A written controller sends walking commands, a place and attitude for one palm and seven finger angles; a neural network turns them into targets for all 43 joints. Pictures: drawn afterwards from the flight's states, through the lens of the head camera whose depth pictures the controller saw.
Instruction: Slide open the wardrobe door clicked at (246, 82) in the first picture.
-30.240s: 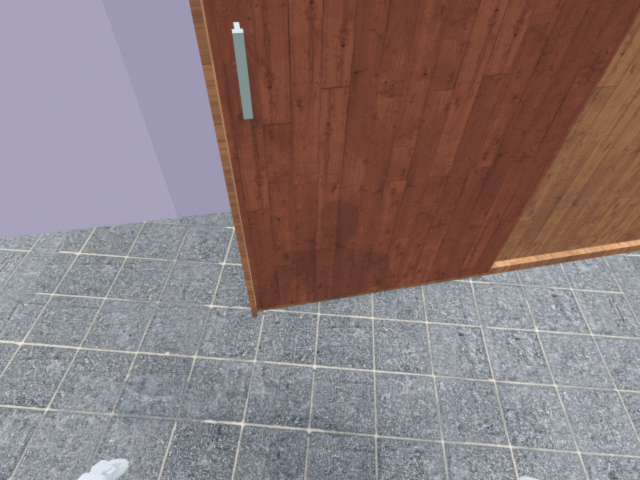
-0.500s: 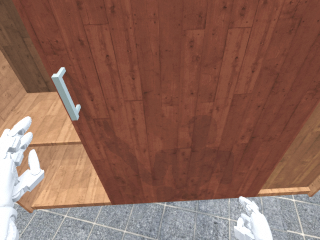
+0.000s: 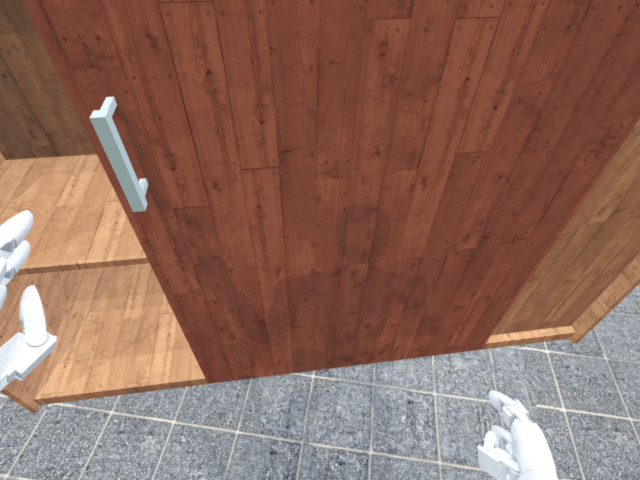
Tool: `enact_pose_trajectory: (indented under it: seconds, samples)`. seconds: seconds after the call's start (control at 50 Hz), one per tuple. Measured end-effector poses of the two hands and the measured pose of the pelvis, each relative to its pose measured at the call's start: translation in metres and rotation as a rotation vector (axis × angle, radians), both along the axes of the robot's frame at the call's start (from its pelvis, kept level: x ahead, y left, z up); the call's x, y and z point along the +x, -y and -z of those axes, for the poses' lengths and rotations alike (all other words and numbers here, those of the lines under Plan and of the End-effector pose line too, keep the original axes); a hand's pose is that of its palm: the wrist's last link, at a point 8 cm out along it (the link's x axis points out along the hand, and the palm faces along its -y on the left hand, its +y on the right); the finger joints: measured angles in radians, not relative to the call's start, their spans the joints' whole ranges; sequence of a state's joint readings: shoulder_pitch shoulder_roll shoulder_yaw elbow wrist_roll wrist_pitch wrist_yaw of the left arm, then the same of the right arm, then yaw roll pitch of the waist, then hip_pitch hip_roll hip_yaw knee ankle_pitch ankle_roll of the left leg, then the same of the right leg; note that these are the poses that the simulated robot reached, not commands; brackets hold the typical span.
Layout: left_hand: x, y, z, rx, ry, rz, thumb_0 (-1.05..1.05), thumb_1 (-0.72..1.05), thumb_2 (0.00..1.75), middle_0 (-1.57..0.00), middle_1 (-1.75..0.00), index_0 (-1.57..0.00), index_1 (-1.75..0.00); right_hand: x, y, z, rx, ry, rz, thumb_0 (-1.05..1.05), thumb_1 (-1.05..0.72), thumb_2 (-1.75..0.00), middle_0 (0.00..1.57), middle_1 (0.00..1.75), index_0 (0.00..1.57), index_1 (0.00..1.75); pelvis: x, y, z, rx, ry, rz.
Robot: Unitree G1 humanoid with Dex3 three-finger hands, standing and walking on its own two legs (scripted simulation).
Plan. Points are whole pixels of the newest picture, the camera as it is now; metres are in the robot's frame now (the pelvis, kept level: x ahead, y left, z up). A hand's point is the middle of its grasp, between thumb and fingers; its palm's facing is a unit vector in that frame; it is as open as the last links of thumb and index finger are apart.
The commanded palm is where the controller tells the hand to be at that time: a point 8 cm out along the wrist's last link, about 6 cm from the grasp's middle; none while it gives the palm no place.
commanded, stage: step back with the hand held close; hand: left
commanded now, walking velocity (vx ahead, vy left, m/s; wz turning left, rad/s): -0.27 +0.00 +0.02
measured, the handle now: (124, 157) +0.49 +0.33 +0.14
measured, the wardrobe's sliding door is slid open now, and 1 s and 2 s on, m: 0.52 0.52 0.52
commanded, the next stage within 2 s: stop stepping back and stand still in 0.40 s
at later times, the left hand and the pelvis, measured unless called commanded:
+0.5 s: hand out of the picture +0.05 +0.37 +0.17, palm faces +0.58 -0.75 -0.30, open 7.4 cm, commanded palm -0.03 +0.38 +0.18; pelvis -0.14 +0.07 -0.01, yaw +4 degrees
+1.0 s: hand out of the picture -0.05 +0.41 +0.16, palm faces +0.55 -0.79 -0.29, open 7.4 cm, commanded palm -0.13 +0.43 +0.18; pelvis -0.27 +0.13 -0.02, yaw +1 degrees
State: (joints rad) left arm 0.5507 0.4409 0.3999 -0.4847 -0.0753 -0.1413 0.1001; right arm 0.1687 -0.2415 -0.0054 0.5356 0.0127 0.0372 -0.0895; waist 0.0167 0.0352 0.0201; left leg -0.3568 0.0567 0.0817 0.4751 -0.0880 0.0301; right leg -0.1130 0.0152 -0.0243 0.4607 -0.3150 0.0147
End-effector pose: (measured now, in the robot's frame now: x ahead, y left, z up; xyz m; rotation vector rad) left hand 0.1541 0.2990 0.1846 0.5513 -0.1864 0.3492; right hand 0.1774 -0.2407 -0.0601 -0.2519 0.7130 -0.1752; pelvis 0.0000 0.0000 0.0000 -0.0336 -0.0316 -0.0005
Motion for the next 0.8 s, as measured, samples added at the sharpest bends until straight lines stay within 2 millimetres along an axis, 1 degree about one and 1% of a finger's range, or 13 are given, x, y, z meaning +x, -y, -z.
enact_pose_trajectory:
  seconds: [0.18,0.3,0.36,0.42,0.48,0.52,0.56,0.6,0.68,0.72,0.74,0.76,0.8]
  samples:
    - [-0.055,-0.036,-0.002,0.002,0.084,-0.048,0.01,0.89,0.90,-0.21,-0.30,-0.21,-0.30,-0.055,-0.037,0.002,-0.015,-0.002,-0.046,0.02,-0.90,-0.90,0.20,0.30,0.20,0.30,-0.049,-0.024,0.001,-0.034,0.004,-0.060]
    - [-0.120,-0.045,-0.011,0.051,0.100,-0.071,0.01,0.89,0.90,-0.21,-0.30,-0.21,-0.30,-0.082,-0.064,0.013,0.002,-0.014,-0.137,0.02,-0.90,-0.90,0.20,0.30,0.20,0.30,-0.091,-0.033,0.006,-0.040,0.002,-0.109]
    - [-0.150,-0.054,-0.010,0.043,0.132,-0.080,0.01,0.89,0.90,-0.21,-0.30,-0.21,-0.30,-0.099,-0.074,0.014,-0.007,-0.027,-0.134,0.02,-0.90,-0.90,0.21,0.30,0.20,0.30,-0.099,-0.044,0.007,-0.029,0.014,-0.071]
    - [-0.160,-0.073,-0.002,-0.016,0.200,-0.110,0.01,0.89,0.90,-0.21,-0.30,-0.21,-0.30,-0.114,-0.084,0.011,-0.042,-0.012,-0.129,0.02,-0.90,-0.90,0.21,0.30,0.20,0.30,-0.111,-0.057,0.010,-0.036,0.009,-0.067]
    - [-0.157,-0.095,0.006,-0.076,0.236,-0.153,0.01,0.89,0.90,-0.21,-0.30,-0.21,-0.30,-0.131,-0.097,0.008,-0.048,0.011,-0.138,0.02,-0.90,-0.90,0.21,0.30,0.20,0.30,-0.136,-0.066,0.008,-0.055,0.027,-0.072]
    - [-0.156,-0.103,0.009,-0.096,0.222,-0.150,0.01,0.89,0.90,-0.21,-0.30,-0.21,-0.30,-0.145,-0.105,0.002,-0.030,0.022,-0.140,0.02,-0.90,-0.90,0.21,0.30,0.20,0.30,-0.151,-0.069,0.004,-0.070,0.026,-0.071]
    - [-0.160,-0.103,0.010,-0.110,0.200,-0.120,0.01,0.89,0.90,-0.20,-0.30,-0.21,-0.30,-0.160,-0.111,-0.006,-0.010,0.031,-0.136,0.02,-0.90,-0.90,0.21,0.30,0.20,0.30,-0.165,-0.071,-0.001,-0.075,0.017,-0.066]
    - [-0.169,-0.095,0.006,-0.118,0.182,-0.070,0.02,0.89,0.90,-0.20,-0.30,-0.21,-0.30,-0.175,-0.115,-0.016,0.004,0.041,-0.130,0.02,-0.90,-0.90,0.21,0.30,0.20,0.30,-0.177,-0.073,-0.007,-0.071,0.003,-0.054]
    - [-0.203,-0.075,-0.015,-0.099,0.162,0.034,0.02,0.89,0.90,-0.20,-0.30,-0.21,-0.30,-0.204,-0.118,-0.029,0.010,0.062,-0.116,0.02,-0.90,-0.90,0.21,0.30,0.20,0.30,-0.200,-0.079,-0.016,-0.065,-0.026,-0.055]
    - [-0.227,-0.072,-0.026,-0.006,0.165,0.063,0.02,0.89,0.90,-0.21,-0.30,-0.21,-0.30,-0.215,-0.116,-0.024,0.016,0.079,-0.113,0.02,-0.90,-0.90,0.21,0.30,0.20,0.30,-0.214,-0.081,-0.009,-0.020,-0.043,-0.064]
    - [-0.240,-0.071,-0.028,0.056,0.182,0.076,0.02,0.89,0.90,-0.21,-0.30,-0.21,-0.30,-0.220,-0.114,-0.016,0.015,0.088,-0.114,0.01,-0.90,-0.90,0.21,0.30,0.20,0.30,-0.223,-0.082,0.002,0.029,-0.050,-0.032]
    - [-0.250,-0.072,-0.028,0.084,0.199,0.088,0.01,0.89,0.90,-0.21,-0.30,-0.21,-0.30,-0.226,-0.110,-0.007,0.008,0.084,-0.106,0.01,-0.90,-0.90,0.21,0.30,0.20,0.30,-0.232,-0.086,0.011,0.024,-0.045,-0.005]
    - [-0.263,-0.081,-0.030,0.097,0.241,0.087,0.01,0.89,0.90,-0.21,-0.30,-0.21,-0.30,-0.243,-0.107,0.006,-0.003,0.032,-0.078,0.01,-0.90,-0.90,0.21,0.30,0.20,0.30,-0.241,-0.092,0.016,-0.007,-0.015,0.001]
